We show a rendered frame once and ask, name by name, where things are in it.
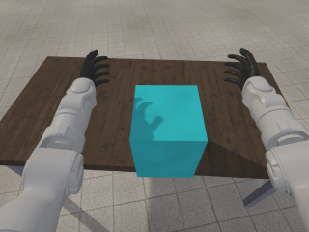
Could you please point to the robot left forearm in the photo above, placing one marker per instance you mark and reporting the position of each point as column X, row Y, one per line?
column 67, row 130

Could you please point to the robot right forearm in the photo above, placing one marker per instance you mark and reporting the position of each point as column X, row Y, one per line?
column 273, row 117

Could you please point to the robot right hand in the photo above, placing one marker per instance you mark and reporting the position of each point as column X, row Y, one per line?
column 248, row 68

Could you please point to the carton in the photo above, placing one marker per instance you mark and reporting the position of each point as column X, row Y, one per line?
column 167, row 135

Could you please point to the robot left hand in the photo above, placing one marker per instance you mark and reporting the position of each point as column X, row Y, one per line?
column 89, row 68

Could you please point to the table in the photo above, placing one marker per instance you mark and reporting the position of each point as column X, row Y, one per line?
column 235, row 148

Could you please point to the robot right upper arm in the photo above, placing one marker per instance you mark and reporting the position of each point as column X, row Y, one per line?
column 288, row 170

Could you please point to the robot left upper arm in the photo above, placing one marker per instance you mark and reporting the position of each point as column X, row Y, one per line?
column 51, row 176

